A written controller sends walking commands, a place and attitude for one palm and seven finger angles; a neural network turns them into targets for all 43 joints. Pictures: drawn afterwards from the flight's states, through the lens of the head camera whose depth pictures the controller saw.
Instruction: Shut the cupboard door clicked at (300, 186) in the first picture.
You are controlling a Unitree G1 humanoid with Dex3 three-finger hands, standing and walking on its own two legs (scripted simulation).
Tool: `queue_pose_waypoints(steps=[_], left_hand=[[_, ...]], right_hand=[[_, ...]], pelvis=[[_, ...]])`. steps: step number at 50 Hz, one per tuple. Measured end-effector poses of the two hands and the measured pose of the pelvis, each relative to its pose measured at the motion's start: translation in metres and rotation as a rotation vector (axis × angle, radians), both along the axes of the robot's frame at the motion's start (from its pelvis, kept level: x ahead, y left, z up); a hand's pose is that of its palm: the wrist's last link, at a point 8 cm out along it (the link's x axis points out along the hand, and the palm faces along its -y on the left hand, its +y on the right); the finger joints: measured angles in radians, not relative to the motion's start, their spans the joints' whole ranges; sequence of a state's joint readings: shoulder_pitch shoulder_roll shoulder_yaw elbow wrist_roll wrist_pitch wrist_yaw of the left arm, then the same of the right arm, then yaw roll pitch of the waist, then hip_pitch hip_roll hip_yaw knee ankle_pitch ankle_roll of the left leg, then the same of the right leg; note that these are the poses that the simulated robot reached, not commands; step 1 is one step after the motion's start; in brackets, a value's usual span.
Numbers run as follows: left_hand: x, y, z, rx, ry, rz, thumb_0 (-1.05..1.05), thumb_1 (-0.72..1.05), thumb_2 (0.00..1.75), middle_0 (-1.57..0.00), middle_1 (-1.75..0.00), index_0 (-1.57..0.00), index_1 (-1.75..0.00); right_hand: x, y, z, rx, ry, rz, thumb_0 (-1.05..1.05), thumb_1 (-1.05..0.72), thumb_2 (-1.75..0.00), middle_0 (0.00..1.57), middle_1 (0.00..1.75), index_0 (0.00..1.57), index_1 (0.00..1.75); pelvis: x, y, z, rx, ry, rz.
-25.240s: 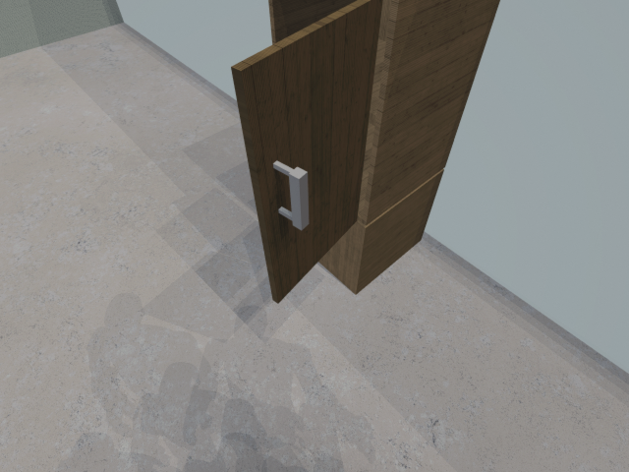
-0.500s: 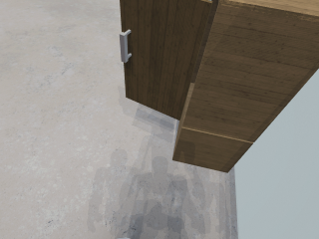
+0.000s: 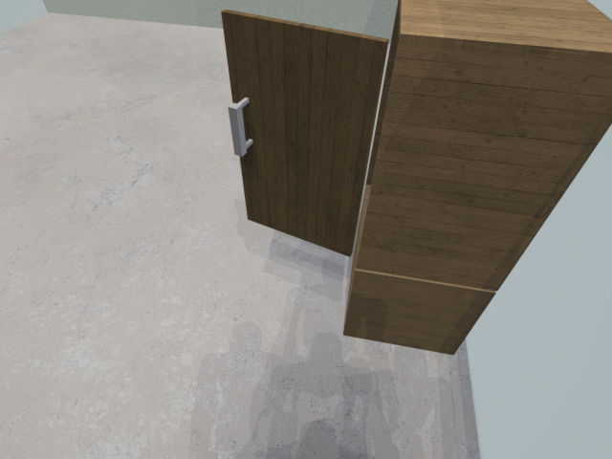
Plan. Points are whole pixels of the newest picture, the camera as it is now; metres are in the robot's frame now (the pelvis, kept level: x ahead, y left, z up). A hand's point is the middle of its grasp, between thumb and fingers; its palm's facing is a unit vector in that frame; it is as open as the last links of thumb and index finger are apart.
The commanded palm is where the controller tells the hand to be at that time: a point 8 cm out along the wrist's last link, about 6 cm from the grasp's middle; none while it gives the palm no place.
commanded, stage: let the arm hang, fingers relaxed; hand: left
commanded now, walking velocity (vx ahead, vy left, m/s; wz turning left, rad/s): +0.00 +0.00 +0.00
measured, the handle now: (242, 126) +0.83 +0.20 +0.01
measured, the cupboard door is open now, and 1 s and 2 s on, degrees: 75 75 75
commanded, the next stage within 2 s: look to check the result in 0.20 s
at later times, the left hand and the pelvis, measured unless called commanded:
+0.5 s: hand out of the picture -0.03 +0.16 -0.18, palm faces +0.05 -0.98 -0.18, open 7.4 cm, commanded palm none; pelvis +0.01 -0.01 +0.00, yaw +0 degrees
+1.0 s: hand out of the picture -0.01 +0.15 -0.18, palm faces +0.06 -0.98 -0.17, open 7.4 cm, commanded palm none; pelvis +0.02 -0.01 +0.00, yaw +1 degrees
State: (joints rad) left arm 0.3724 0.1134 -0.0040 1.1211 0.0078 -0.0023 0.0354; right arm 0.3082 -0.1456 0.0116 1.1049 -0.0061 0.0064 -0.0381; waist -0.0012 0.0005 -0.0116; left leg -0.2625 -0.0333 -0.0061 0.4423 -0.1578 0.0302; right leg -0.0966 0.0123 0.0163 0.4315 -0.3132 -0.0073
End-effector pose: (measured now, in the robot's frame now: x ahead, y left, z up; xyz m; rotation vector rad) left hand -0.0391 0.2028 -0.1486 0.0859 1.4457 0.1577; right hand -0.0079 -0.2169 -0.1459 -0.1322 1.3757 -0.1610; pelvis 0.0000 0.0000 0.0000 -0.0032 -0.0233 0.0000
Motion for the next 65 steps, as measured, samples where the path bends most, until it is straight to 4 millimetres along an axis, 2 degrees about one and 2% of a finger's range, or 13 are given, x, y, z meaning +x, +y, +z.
queue_pose_waypoints(steps=[4, 9, 21, 32, 49, 57, 62, 65], left_hand=[[0.012, -0.006, -0.002, -0.015, -0.027, -0.008, 0.01, 0.90, 0.90, -0.20, -0.30, -0.19, -0.30], [0.018, -0.007, -0.002, -0.017, -0.030, -0.012, 0.01, 0.90, 0.90, -0.20, -0.30, -0.20, -0.30], [0.005, 0.003, 0.001, 0.015, 0.031, -0.002, 0.01, 0.90, 0.90, -0.20, -0.30, -0.19, -0.30], [0.002, 0.002, 0.002, 0.016, 0.049, 0.004, 0.01, 0.91, 0.90, -0.20, -0.30, -0.19, -0.30], [0.021, -0.001, 0.001, 0.010, 0.024, 0.002, 0.01, 0.90, 0.90, -0.20, -0.30, -0.19, -0.30], [0.030, 0.016, -0.007, 0.048, -0.028, 0.072, 0.01, 0.90, 0.90, -0.20, -0.30, -0.20, -0.30], [0.039, 0.039, -0.021, 0.068, -0.074, 0.124, 0.01, 0.90, 0.90, -0.20, -0.30, -0.20, -0.30], [0.047, 0.052, -0.016, 0.090, -0.094, 0.130, 0.01, 0.90, 0.90, -0.20, -0.30, -0.20, -0.30]], right_hand=[[-0.001, -0.002, 0.002, -0.005, 0.000, -0.004, 0.00, -0.92, -0.90, 0.20, 0.29, 0.20, 0.30], [-0.006, -0.001, 0.003, -0.005, 0.019, -0.011, 0.00, -0.91, -0.90, 0.20, 0.29, 0.20, 0.30], [-0.014, 0.001, 0.001, 0.007, 0.070, -0.017, 0.00, -0.91, -0.90, 0.20, 0.29, 0.20, 0.30], [0.001, -0.001, 0.001, 0.004, 0.050, -0.007, 0.00, -0.91, -0.90, 0.20, 0.29, 0.20, 0.30], [0.019, -0.008, 0.003, -0.012, 0.033, 0.005, 0.00, -0.91, -0.90, 0.20, 0.29, 0.20, 0.30], [0.031, -0.012, -0.006, -0.020, 0.055, 0.057, 0.00, -0.91, -0.90, 0.20, 0.29, 0.20, 0.30], [0.058, -0.013, -0.009, -0.056, 0.030, 0.123, 0.00, -0.91, -0.90, 0.20, 0.29, 0.20, 0.30], [0.075, -0.012, -0.004, -0.071, -0.011, 0.170, 0.00, -0.91, -0.90, 0.20, 0.29, 0.20, 0.30]], pelvis=[[0.001, -0.002, 0.000, 0.000, 0.002, 0.000], [0.002, -0.003, 0.000, -0.001, 0.005, 0.001], [0.006, -0.005, 0.001, -0.003, 0.008, 0.001], [0.010, -0.005, 0.001, -0.001, 0.007, 0.000], [0.018, -0.007, 0.001, 0.003, 0.012, 0.007], [0.017, -0.004, -0.010, -0.013, 0.016, 0.081], [0.019, 0.006, -0.022, -0.009, 0.000, 0.149], [0.014, 0.010, -0.019, -0.008, 0.010, 0.168]])
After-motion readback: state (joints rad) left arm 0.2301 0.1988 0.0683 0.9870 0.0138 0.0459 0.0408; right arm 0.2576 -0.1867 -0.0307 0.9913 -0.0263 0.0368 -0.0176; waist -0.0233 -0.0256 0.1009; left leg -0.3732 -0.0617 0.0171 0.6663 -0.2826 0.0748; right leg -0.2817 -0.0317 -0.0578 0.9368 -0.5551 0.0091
